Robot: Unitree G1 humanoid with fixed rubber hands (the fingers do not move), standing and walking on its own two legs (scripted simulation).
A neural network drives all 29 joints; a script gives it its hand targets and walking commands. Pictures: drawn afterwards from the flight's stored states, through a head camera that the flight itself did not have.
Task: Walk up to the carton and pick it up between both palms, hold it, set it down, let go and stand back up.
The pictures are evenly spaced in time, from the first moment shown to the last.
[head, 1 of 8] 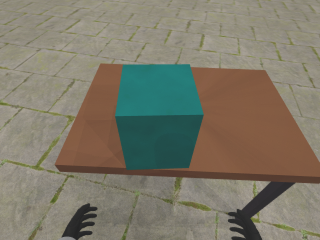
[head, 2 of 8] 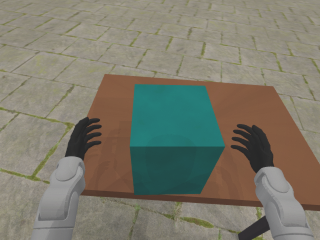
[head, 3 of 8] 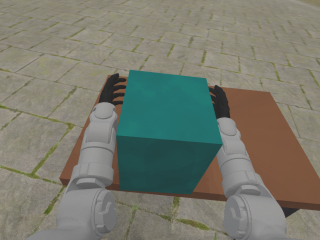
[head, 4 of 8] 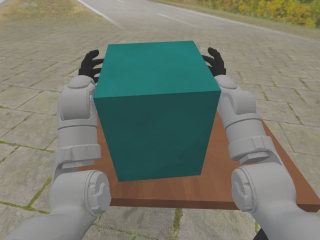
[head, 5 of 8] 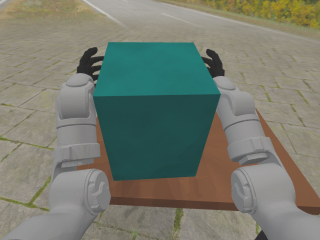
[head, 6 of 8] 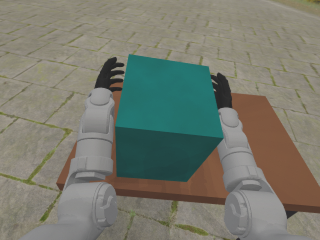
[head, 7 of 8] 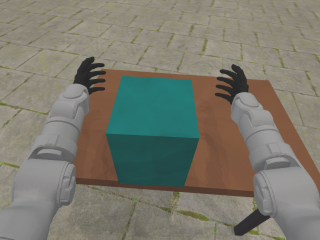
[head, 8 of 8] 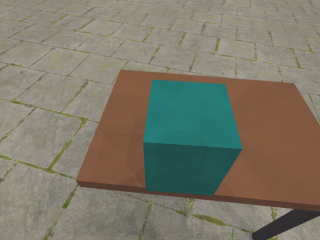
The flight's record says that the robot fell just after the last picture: no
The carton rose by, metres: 0.22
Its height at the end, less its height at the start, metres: +0.00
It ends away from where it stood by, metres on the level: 0.01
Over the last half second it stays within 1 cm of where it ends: yes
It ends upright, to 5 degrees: yes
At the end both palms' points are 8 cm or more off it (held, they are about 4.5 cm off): yes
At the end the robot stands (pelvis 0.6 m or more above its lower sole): yes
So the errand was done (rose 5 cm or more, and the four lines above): yes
